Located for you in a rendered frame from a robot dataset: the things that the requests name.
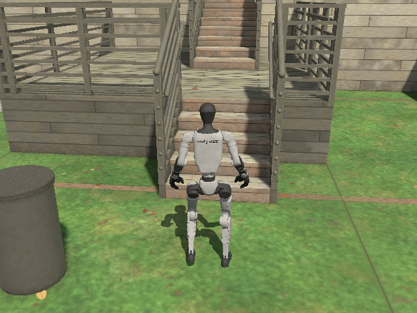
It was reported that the right robot forearm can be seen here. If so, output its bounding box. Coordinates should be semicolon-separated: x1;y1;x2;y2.
235;156;248;178

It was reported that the left robot foot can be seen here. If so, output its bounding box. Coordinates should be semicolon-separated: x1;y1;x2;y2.
186;249;195;263

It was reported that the robot right hand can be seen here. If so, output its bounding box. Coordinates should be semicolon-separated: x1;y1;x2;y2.
235;175;250;188

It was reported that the left robot upper arm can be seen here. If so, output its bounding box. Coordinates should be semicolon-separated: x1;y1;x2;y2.
177;131;194;167

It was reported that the robot left hand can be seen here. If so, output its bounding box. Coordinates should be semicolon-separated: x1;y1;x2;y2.
169;177;184;189

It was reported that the left robot forearm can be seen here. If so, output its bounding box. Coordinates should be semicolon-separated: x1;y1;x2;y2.
171;157;183;179

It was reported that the right robot upper arm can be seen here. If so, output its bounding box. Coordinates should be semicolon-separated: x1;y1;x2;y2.
222;131;241;166

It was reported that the robot head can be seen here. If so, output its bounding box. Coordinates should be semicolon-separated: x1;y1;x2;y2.
197;102;219;134

